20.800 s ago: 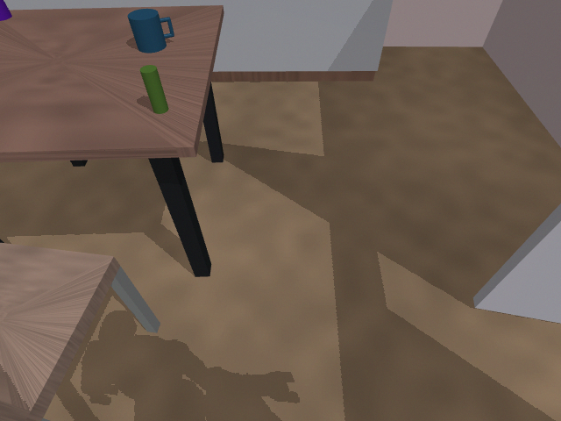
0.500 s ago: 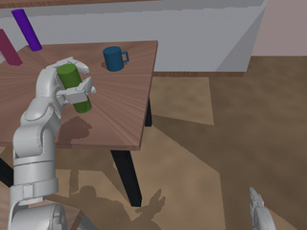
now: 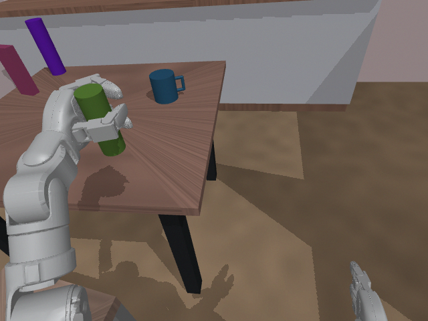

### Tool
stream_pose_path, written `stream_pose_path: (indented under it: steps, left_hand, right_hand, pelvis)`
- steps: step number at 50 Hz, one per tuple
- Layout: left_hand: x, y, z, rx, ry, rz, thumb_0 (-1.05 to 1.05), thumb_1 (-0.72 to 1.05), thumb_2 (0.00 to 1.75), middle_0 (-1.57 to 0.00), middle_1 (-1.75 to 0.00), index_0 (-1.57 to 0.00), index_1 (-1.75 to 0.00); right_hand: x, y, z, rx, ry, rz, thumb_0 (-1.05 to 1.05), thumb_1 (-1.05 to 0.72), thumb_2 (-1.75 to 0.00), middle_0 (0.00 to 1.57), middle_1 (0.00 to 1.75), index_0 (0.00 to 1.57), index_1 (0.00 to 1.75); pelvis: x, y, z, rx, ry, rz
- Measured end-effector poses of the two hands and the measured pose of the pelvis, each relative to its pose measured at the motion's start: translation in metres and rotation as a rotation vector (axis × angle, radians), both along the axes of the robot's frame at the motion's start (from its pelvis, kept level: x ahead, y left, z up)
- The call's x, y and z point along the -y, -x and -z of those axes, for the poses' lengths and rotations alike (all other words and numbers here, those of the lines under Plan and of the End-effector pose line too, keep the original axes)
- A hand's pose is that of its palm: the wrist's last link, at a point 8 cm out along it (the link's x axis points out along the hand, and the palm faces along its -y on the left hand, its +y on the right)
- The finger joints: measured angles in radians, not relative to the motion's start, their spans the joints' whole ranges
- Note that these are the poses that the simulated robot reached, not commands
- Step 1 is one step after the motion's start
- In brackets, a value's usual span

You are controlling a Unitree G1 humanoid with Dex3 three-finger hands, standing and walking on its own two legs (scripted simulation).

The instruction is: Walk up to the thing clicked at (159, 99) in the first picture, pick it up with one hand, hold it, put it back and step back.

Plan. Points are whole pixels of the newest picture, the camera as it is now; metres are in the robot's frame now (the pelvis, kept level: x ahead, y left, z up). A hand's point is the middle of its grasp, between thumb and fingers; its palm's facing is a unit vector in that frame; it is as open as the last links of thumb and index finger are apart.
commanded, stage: hold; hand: left
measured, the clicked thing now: (102, 122) +0.35 +0.18 +0.26
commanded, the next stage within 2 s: none
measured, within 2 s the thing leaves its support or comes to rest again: neither
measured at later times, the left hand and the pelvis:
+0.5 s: hand (109, 111) +0.35 +0.16 +0.28, palm faces +0.02 -1.00 -0.02, open 5.0 cm; pelvis +0.00 +0.00 +0.00, yaw +0 degrees
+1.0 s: hand (109, 114) +0.34 +0.16 +0.28, palm faces +0.03 -1.00 -0.02, open 5.0 cm; pelvis +0.00 +0.00 +0.00, yaw +0 degrees
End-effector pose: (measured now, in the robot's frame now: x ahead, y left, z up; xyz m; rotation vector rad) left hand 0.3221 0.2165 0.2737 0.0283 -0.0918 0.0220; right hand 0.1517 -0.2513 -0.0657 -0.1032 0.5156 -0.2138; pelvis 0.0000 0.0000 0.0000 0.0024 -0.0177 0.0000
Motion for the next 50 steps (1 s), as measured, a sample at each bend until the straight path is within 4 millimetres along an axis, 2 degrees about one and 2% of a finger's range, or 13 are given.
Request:
stream_pose_path:
  steps: [15, 39, 50]
  left_hand:
    - [-0.001, -0.001, -0.005, -0.013, 0.006, 0.001, 0.00, 0.20, 1.16, -1.05, -1.17, -1.04, -1.16]
    - [0.002, 0.003, -0.011, -0.008, 0.001, -0.003, -0.01, 0.20, 1.16, -1.05, -1.17, -1.04, -1.16]
    - [0.003, 0.006, -0.006, -0.029, 0.007, -0.003, -0.01, 0.20, 1.16, -1.05, -1.17, -1.04, -1.16]
  right_hand:
    - [-0.002, -0.009, -0.001, 0.002, -0.013, -0.013, -0.01, 0.55, -0.05, 0.05, 0.06, 0.05, 0.05]
    - [-0.001, -0.001, 0.003, -0.012, -0.017, -0.009, -0.01, 0.55, -0.05, 0.05, 0.06, 0.05, 0.05]
    - [-0.001, -0.001, 0.003, -0.011, -0.019, -0.014, -0.01, 0.55, -0.05, 0.05, 0.06, 0.05, 0.05]
  pelvis:
    - [-0.002, -0.006, 0.000, -0.002, 0.000, 0.000]
    - [-0.001, -0.001, 0.000, 0.002, 0.000, 0.001]
    - [0.000, 0.001, 0.000, 0.002, -0.001, 0.001]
